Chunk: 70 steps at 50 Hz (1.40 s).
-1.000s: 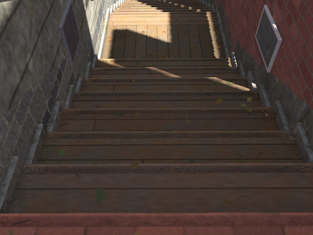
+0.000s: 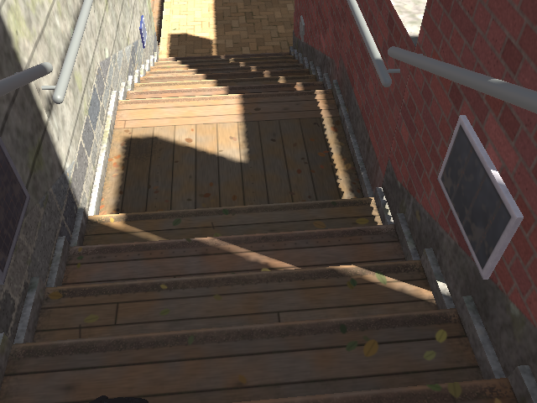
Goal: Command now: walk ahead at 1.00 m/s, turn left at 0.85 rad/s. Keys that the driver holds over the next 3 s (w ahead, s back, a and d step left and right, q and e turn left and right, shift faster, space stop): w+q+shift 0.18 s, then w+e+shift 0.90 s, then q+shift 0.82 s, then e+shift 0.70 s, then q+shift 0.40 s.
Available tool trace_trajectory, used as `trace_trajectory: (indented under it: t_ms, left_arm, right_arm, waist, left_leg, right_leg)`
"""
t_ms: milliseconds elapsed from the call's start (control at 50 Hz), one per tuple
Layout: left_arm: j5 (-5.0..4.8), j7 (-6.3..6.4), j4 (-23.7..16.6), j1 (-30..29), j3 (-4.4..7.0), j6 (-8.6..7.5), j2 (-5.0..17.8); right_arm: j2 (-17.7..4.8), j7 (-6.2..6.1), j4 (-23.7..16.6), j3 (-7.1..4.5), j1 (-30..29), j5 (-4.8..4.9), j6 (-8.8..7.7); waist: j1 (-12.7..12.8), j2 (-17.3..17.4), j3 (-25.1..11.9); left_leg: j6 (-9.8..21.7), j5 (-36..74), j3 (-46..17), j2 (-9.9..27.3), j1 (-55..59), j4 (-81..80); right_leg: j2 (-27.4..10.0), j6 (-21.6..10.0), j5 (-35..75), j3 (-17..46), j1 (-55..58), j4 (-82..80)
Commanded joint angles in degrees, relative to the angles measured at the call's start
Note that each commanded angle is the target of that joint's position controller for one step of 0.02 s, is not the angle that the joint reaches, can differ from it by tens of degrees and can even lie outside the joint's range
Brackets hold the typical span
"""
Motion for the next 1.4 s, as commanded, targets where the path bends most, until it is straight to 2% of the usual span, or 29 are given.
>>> trace_trajectory:
  t_ms: [20, 60, 80, 100, 160, 180, 220, 260, 300, 360, 420, 440, 460, 500, 600, 700, 800, 820, 840, 860, 900, 940, 1140, 1200, 1220, 1240, 1300, 1340, 1400]
  left_arm:
    - [-1.6, 0.64, 0.4, 14.2, 0.91, -0.1, 2.4]
    - [-0.89, 2.74, 7.5, 41.4, 3.78, -0.4, 9.1]
    - [0.56, 2.37, 7.4, 38.1, 4.42, -0.88, 10.7]
    - [1.25, 1.0, 5.3, 30.9, 3.37, -1.89, 11.3]
    - [-0.52, -0.47, 6.0, 28.2, 2.74, -1.96, 4.0]
    - [-0.48, -0.41, 7.9, 30.3, 3.05, -3.17, 5.7]
    - [-1.01, 1.09, 8.2, 20.8, 1.86, -3.98, 3.5]
    - [-0.21, 1.53, 8.8, 19.2, 3.6, -3.0, 11.2]
    - [-2.84, 2.3, 10.7, 19.1, 2.01, -4.82, 4.4]
    - [-2.16, 1.62, 11.2, 22.6, 3.21, -2.19, 9.7]
    - [0.25, 3.7, 15.4, 30.1, 3.32, 1.85, 10.6]
    - [-0.8, 3.82, 15.6, 28.1, 3.79, 2.08, 9.9]
    - [-3.02, 4.3, 13.1, 33.5, 3.11, 1.12, 5.4]
    - [-2.86, 4.74, 9.7, 28.0, 3.16, 1.32, 5.5]
    - [0.52, 0.76, 9.1, 17.4, 4.52, 5.23, 2.1]
    - [-1.87, -2.62, 7.3, 11.6, 3.9, 2.65, 1.0]
    - [-0.63, -0.15, 11.8, 28.6, 5.74, 6.0, 8.0]
    - [-0.84, 0.36, 15.2, 40.3, 7.34, 6.23, 11.8]
    - [-2.07, 0.11, 14.6, 38.3, 7.71, 5.94, 14.7]
    - [-2.35, 0.61, 14.2, 30.4, 6.29, 4.62, 17.0]
    - [-2.72, 1.13, 12.5, 29.9, 5.58, 3.91, 13.3]
    - [-0.85, 1.51, 10.4, 24.0, 5.1, 2.3, 12.8]
    - [-2.18, 2.85, 10.1, 20.8, 2.57, 1.15, 6.5]
    - [-1.76, 2.76, 8.6, 7.1, 4.33, 0.94, 10.3]
    - [-3.0, 3.26, 6.5, 13.7, 3.41, 0.67, 4.2]
    - [-4.55, 3.8, 3.0, 21.8, 2.11, 0.23, 1.7]
    - [2.55, 3.29, 2.8, 8.8, 1.8, 1.83, 3.4]
    - [0.0, 2.76, -2.9, 5.9, 0.31, 3.36, 1.1]
    - [-0.07, 1.92, 3.7, 13.8, 1.25, 5.07, 4.2]
  right_arm:
    - [-8.0, -0.25, -4.9, -1.21, -9.4, -1.21, 0.14]
    - [-12.2, 0.03, -7.2, -2.32, -19.8, -1.29, -0.04]
    - [-7.4, -1.25, -7.7, -1.98, -19.4, -0.23, 0.46]
    - [-3.2, -3.14, -12.2, -0.89, -6.6, 3.02, 0.54]
    - [-4.8, -1.49, -11.2, -2.05, -17.0, -4.16, 2.62]
    - [-3.9, -0.41, -14.0, -1.82, -19.9, -5.26, 3.3]
    - [-3.2, 1.98, -16.3, -1.26, -26.5, -2.52, 3.51]
    - [-4.5, 3.55, -8.9, -2.01, -14.4, -4.04, 4.39]
    - [-3.5, 4.86, -11.5, -1.06, -24.3, -1.71, 1.55]
    - [-6.0, 4.22, -12.8, -0.07, -32.7, -1.63, 1.33]
    - [-10.4, 1.41, -6.4, -2.61, -10.1, -2.37, 1.46]
    - [-13.7, 1.79, -4.5, -3.5, -4.1, -3.95, 0.88]
    - [-14.3, 2.1, -5.7, -2.49, -2.8, -5.08, 0.28]
    - [-15.4, 2.3, -4.1, -4.15, -3.3, -2.65, 0.08]
    - [-6.7, 1.25, -3.8, -1.57, -15.2, -2.04, -3.23]
    - [-3.0, -0.2, -2.5, -0.49, -19.1, -0.6, -5.41]
    - [-10.2, -1.85, -0.5, -1.85, -17.6, -2.73, -1.76]
    - [-11.3, -2.16, -1.8, -2.74, -22.7, -2.05, -0.81]
    - [-7.6, -2.23, -2.6, -2.09, -24.0, -2.8, 0.39]
    - [-2.9, -2.78, -8.8, -0.72, -18.1, -2.97, -0.12]
    - [-8.7, -1.29, -10.8, -1.28, -20.4, -5.58, -0.84]
    - [-8.4, -1.06, -9.7, -1.57, -20.7, -5.57, -0.7]
    - [-0.5, 1.3, -14.1, 0.94, -26.2, -1.11, -0.55]
    - [-9.9, -0.71, 0.0, -3.44, 17.5, -1.8, -0.53]
    - [-10.6, 0.37, -0.5, -2.85, 12.2, -1.95, -0.8]
    - [-11.2, 1.18, -2.9, -2.0, 4.9, -2.39, -1.31]
    - [-2.3, 1.64, -4.4, 1.53, -1.2, -0.27, -2.93]
    - [-9.4, -1.47, -7.0, -0.04, -12.1, -2.86, -2.36]
    - [-8.6, -0.08, -8.8, -0.42, -13.0, -0.08, -0.81]
  waist:
    - [9.6, 6.9, -2.3]
    - [27.9, 1.0, -9.3]
    - [25.6, -4.7, -0.6]
    - [10.1, -13.8, -7.6]
    - [10.4, 3.1, 0.3]
    - [10.4, -9.4, 4.6]
    - [4.9, -2.4, 16.3]
    - [0.5, -2.9, 9.4]
    - [1.8, 1.6, 10.8]
    - [8.3, -0.3, 9.9]
    - [-1.1, -0.3, -2.9]
    - [-4.6, 4.8, -3.3]
    - [0.9, 8.6, -12.3]
    - [0.1, 10.3, -12.1]
    - [10.0, 2.1, 10.8]
    - [11.4, 4.9, 5.3]
    - [19.3, 7.1, -1.4]
    - [26.9, 0.8, -5.4]
    - [27.5, -12.2, 3.9]
    - [12.9, -19.8, 3.5]
    - [12.6, 3.4, -1.4]
    - [8.6, 0.0, 1.1]
    - [9.3, -3.2, 3.1]
    - [-16.3, 6.3, -3.4]
    - [-6.3, 15.1, 0.2]
    - [3.8, 18.2, -2.8]
    - [5.8, -3.2, 6.9]
    - [12.0, 9.7, 5.4]
    - [14.0, 4.9, -3.0]
  left_leg:
    - [2.0, 42.3, -9.9, 5.6, -31.6, 7.8]
    - [-0.3, 52.6, -3.6, 4.6, -37.4, 43.2]
    - [-0.3, 7.8, 2.3, -0.9, -45.2, 68.9]
    - [-0.9, 3.6, 1.3, 6.5, -55.2, 67.3]
    - [0.5, 20.8, 2.7, 14.9, -58.3, 50.5]
    - [0.1, 21.2, 1.5, 17.9, -60.8, 47.6]
    - [-4.2, 39.5, -3.6, 19.2, -44.0, 14.8]
    - [-3.9, 46.8, 7.8, 12.7, -24.3, 20.1]
    - [-2.8, 78.4, 4.2, 14.1, -23.4, -1.7]
    - [-4.6, 65.9, 16.0, 12.0, -8.8, -14.9]
    - [-3.8, 55.4, 12.0, 14.0, 10.1, -25.9]
    - [0.3, 59.1, 5.1, 20.4, 20.0, -26.2]
    - [-0.1, 87.0, -2.6, 31.6, 35.5, -1.2]
    - [4.6, 46.0, -15.5, 39.9, 27.1, -17.2]
    - [0.2, 36.7, -1.5, 32.6, -22.2, -22.4]
    - [-7.3, 21.2, 19.2, 23.0, -30.5, -14.7]
    - [-6.6, 69.4, 23.9, 26.6, -16.2, 22.5]
    - [-8.0, 65.4, 22.2, 22.8, -21.7, 47.9]
    - [-7.1, 8.6, 22.2, 11.8, -37.5, 75.7]
    - [-8.1, 5.0, 13.7, 14.3, -52.4, 70.4]
    - [-8.2, 8.1, 6.6, 18.3, -58.1, 52.5]
    - [-10.7, 10.7, 0.4, 19.0, -57.5, 38.6]
    - [-9.6, 73.2, 13.5, 8.2, -5.8, -15.3]
    - [-3.2, 80.3, 10.5, 14.8, 19.7, -30.5]
    - [-0.5, 109.4, -2.1, 26.0, 25.7, -17.7]
    - [6.4, 105.9, -17.4, 33.8, 30.9, -14.0]
    - [5.7, 74.2, -12.5, 25.9, -0.9, -21.1]
    - [8.4, 73.3, -19.8, 26.2, -29.1, -30.7]
    - [4.0, 75.3, -11.6, 19.4, -30.6, -23.0]
  right_leg:
    - [7.0, -0.7, 12.2, -7.0, 43.1, 1.3]
    - [1.3, -1.6, 6.2, -4.3, 64.8, -8.4]
    - [-9.8, -5.4, 9.1, 3.4, 59.2, -14.4]
    - [-23.9, -6.2, 45.7, 14.4, 70.0, 6.4]
    - [-18.8, -8.6, -7.2, 13.7, 44.0, -5.7]
    - [-23.2, -11.4, -1.7, 18.4, 37.6, -3.3]
    - [-18.6, -9.3, -24.6, 13.9, 5.8, -12.4]
    - [-15.9, -10.2, -29.1, 8.2, -2.7, -9.2]
    - [-7.9, -7.6, -43.3, 0.2, -0.7, -4.4]
    - [-5.2, -9.2, -31.7, -0.2, 6.2, -0.2]
    - [-4.5, -8.9, -5.0, -1.1, 19.2, 39.5]
    - [2.4, -8.1, -40.5, -1.4, 6.7, 66.0]
    - [3.3, -7.7, -65.9, 3.2, -10.0, 79.6]
    - [-1.1, -6.3, -50.1, -0.1, -21.9, 66.9]
    - [-6.5, -3.4, -27.9, 0.6, -4.3, 30.9]
    - [-0.9, -7.2, 19.0, -9.4, 18.3, 4.2]
    - [4.6, -12.3, 0.5, -18.9, 40.0, 3.3]
    - [3.0, -16.8, -5.9, -11.2, 51.6, -2.7]
    - [0.7, -20.4, -6.1, -5.4, 49.7, -7.8]
    - [-3.7, -17.6, 35.2, 5.0, 55.7, 5.1]
    - [-8.0, -21.9, -1.8, 21.6, 54.6, -4.3]
    - [-14.5, -28.6, -26.2, 42.6, 38.2, -8.3]
    - [9.1, -11.5, -24.7, 12.0, 5.2, 13.8]
    - [14.0, -5.9, -17.3, 0.5, 0.9, 70.8]
    - [20.3, -4.9, -66.4, -1.1, -17.2, 88.9]
    - [15.2, -5.6, -61.4, 4.0, -29.4, 79.2]
    - [4.9, -4.7, -45.5, -0.9, -25.0, 53.5]
    - [-0.2, 0.3, -23.7, -0.7, 2.0, 21.4]
    - [3.3, -0.6, -13.9, -4.4, 19.5, 25.0]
